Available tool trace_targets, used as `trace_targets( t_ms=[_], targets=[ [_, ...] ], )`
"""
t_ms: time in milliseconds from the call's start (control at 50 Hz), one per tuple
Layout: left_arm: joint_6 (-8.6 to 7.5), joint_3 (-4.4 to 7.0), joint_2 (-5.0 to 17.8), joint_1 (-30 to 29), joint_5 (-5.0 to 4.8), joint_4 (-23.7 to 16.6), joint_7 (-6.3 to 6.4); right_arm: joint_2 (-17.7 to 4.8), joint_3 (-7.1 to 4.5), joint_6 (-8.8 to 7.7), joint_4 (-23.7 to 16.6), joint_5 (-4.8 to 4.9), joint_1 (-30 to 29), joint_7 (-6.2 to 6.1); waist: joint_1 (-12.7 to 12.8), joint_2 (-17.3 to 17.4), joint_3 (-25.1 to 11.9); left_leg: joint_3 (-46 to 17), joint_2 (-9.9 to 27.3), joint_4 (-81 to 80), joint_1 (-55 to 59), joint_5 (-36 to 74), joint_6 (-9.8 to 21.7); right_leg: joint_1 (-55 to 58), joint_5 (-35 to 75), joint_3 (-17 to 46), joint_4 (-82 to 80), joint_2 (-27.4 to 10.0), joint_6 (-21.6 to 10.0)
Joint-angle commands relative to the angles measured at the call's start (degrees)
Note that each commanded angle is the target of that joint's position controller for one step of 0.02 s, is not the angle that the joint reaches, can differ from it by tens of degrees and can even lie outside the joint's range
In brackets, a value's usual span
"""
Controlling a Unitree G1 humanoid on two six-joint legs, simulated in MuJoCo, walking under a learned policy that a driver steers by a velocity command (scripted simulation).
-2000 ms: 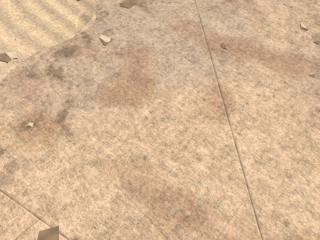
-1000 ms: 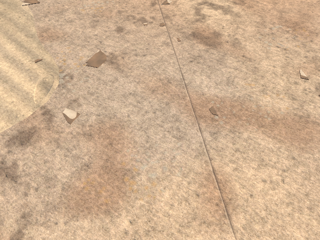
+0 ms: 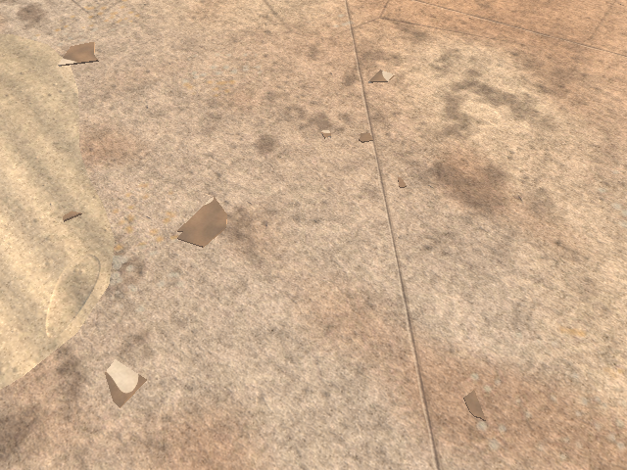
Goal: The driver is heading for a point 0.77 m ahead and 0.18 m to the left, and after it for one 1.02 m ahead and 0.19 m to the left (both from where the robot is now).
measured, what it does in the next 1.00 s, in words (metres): walks ahead, turning left: left foot, then right foot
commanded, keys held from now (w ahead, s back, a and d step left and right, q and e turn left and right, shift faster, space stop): w+q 0.52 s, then w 0.44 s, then w+e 0.04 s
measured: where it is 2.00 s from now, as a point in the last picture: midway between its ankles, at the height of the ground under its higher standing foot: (233, 284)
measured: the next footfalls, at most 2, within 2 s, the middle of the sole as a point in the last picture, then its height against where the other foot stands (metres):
left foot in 0.38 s outside the picture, level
right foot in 0.88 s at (311, 377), level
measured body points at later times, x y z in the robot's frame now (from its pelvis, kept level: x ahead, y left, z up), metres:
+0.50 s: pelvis +0.26 +0.08 -0.01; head +0.29 +0.10 +0.44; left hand +0.27 +0.38 -0.13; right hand +0.47 -0.15 -0.11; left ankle +0.30 +0.16 -0.74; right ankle +0.19 -0.10 -0.64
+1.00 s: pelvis +0.56 +0.11 -0.01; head +0.58 +0.12 +0.44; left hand +0.59 +0.42 -0.11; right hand +0.72 -0.12 -0.14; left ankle +0.37 +0.18 -0.65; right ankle +0.66 +0.06 -0.74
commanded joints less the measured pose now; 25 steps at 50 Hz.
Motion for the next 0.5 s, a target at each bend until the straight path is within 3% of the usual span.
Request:
trace_targets(
  t_ms=[20, 80, 180, 240, 280, 300, 340, 360, 380, 400, 420, 440, 460, 480, 500],
  targets=[
    [-1.23, 1.53, 6.22, -0.76, 0.35, -1.63, 0.32, -2.25, -1.18, 0.93, -4.14, -0.09, 0.90, -0.06, -0.35, -8.99, -0.96, -3.38, 5.35, 0.21, -9.08, 5.79, -0.24, 6.82, 2.63, 12.28, -16.95, -15.54, -7.69],
    [-1.37, 2.15, 7.75, 0.58, 0.57, -0.45, 1.02, -1.95, -1.33, 1.53, -5.80, -0.50, -1.98, 0.09, -0.28, -6.62, 0.42, -4.03, 5.36, -5.78, -12.74, 12.80, -1.12, 8.15, 8.30, 6.34, -18.08, -15.40, -8.31],
    [-0.40, 2.68, 9.85, 2.90, 0.09, 0.30, 1.93, -0.42, -0.44, 0.90, -8.85, -0.78, -10.79, 1.96, 2.63, -4.94, 2.84, 0.99, 4.27, -20.87, -11.76, 22.67, -0.88, 11.35, 11.70, -1.89, -18.73, -14.52, -7.22],
    [0.73, 3.17, 11.04, 5.98, -0.64, 1.26, 2.03, -0.14, 0.00, 0.93, -11.47, -0.74, -15.88, 3.02, 4.39, -4.36, 4.59, 3.22, 3.57, -26.05, -13.46, 20.96, 0.21, 17.30, 14.30, -4.12, -17.10, -16.16, -6.85],
    [1.66, 3.52, 11.84, 6.79, -1.25, 1.64, 1.99, -0.71, -0.11, 1.04, -13.00, -0.67, -17.30, 3.68, 4.07, -4.95, 4.72, 4.90, 2.46, -28.00, -13.14, 17.00, 1.50, 21.17, 20.38, -5.44, -14.17, -17.21, -6.05],
    [2.06, 3.72, 12.51, 6.25, -1.49, 1.46, 2.04, -1.42, -0.43, 1.13, -13.51, -0.68, -16.82, 3.92, 3.08, -5.70, 3.81, 6.28, 1.09, -28.62, -10.83, 14.38, 2.47, 22.29, 28.41, -6.42, -11.40, -17.33, -5.44],
    [2.89, 4.22, 14.17, 5.03, -2.04, 0.92, 2.29, -3.97, -1.82, 1.48, -13.14, -0.62, -11.49, 3.99, -0.89, -7.90, -0.77, 9.54, -3.13, -28.42, -1.68, 8.65, 4.88, 23.22, 47.39, -7.90, -0.94, -17.01, -4.26],
    [3.32, 4.22, 14.43, 3.89, -2.33, 0.59, 2.36, -6.30, -3.25, 1.56, -11.37, -0.43, -3.96, 3.72, -5.41, -7.40, -4.70, 10.50, -5.76, -31.31, 8.55, 9.99, 6.70, 20.63, 50.33, -9.13, 9.46, -15.50, -3.01],
    [3.16, 3.70, 13.26, 3.97, -1.83, 0.11, 2.45, -10.31, -5.39, 1.92, -8.67, -0.32, 5.82, 2.70, -10.01, -4.35, -9.75, 6.32, -5.74, -34.29, 25.43, 12.51, 9.15, 10.18, 40.21, -9.54, 24.46, -13.23, -0.47],
    [2.06, 1.33, 5.17, 7.53, 0.74, -2.93, 1.94, -17.15, -6.70, 2.00, -7.93, 0.04, 7.02, 1.70, -5.09, 10.84, -12.71, -21.55, 8.80, -37.20, 43.95, 7.72, 17.44, -15.36, -7.75, -8.21, 45.46, -3.92, 3.24],
    [-0.54, 0.69, 5.78, 5.40, -0.64, -4.45, 1.18, -15.57, -5.54, 0.84, -10.43, -0.62, 7.10, 2.18, -5.37, 8.49, -22.16, -46.05, 16.46, -47.49, 50.47, -1.03, 24.14, -25.29, -25.52, 6.82, 55.52, 2.49, 3.56],
    [-2.15, 1.68, 9.51, -1.20, -3.09, -6.20, 0.51, -11.21, -4.17, -0.10, -10.05, -1.17, 5.87, 2.57, -7.33, 3.48, -16.11, -39.43, 15.28, -49.82, 47.65, 1.73, 20.51, -31.35, -20.88, 10.30, 55.99, -0.76, 2.03],
    [-3.02, 1.40, 9.03, -2.45, -3.22, -6.59, 0.45, -9.33, -3.63, -0.72, -10.07, -1.02, 3.32, 2.54, -5.54, 1.30, -10.53, -31.30, 12.89, -49.33, 40.21, 5.62, 18.29, -31.15, -15.98, 9.99, 51.73, -3.34, 0.71],
    [-3.19, 1.63, 8.97, -1.95, -1.80, -5.63, 0.90, -7.42, -3.05, -0.93, -10.76, -0.98, -1.11, 2.45, -2.74, -2.09, -6.87, -25.19, 10.35, -49.48, 31.69, 11.18, 16.31, -27.37, -12.44, 10.08, 46.28, -5.52, 0.80],
    [-2.59, 2.22, 9.88, -0.83, -0.90, -5.02, 1.05, -5.54, -2.33, -1.04, -11.77, -1.43, -4.17, 2.21, -0.63, -1.43, -5.35, -20.98, 8.48, -50.45, 25.52, 16.44, 15.23, -22.91, -10.05, 10.41, 42.24, -6.97, 1.11]
  ],
)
